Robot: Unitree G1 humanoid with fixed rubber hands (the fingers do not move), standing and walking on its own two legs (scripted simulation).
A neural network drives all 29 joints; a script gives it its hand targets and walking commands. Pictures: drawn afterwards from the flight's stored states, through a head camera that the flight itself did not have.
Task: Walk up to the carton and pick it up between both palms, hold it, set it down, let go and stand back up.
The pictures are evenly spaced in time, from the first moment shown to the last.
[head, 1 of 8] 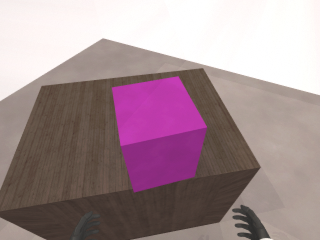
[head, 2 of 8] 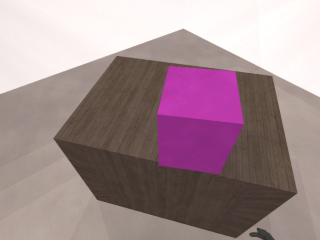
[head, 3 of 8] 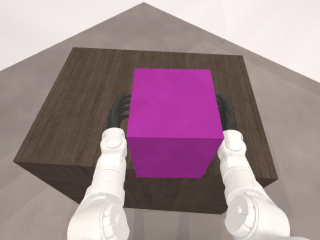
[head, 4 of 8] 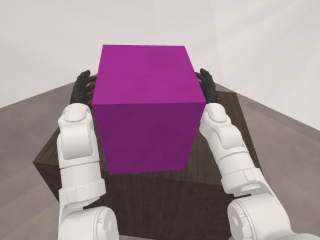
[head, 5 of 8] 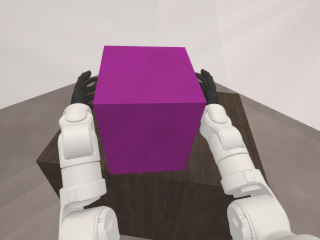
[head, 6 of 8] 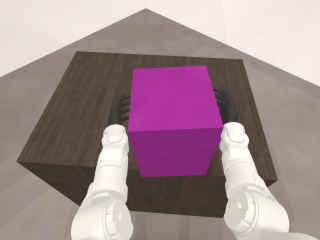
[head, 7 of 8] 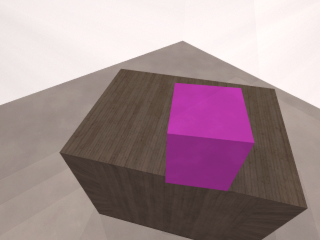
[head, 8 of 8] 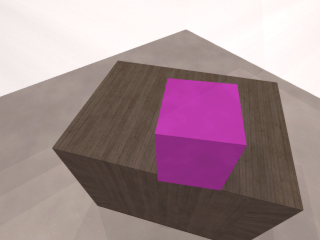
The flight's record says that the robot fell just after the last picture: no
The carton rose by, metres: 0.18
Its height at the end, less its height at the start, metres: +0.00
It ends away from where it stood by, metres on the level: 0.01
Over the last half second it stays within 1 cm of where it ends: yes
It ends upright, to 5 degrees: yes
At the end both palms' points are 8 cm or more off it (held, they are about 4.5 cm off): yes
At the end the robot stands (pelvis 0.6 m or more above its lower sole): yes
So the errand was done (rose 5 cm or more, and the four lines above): yes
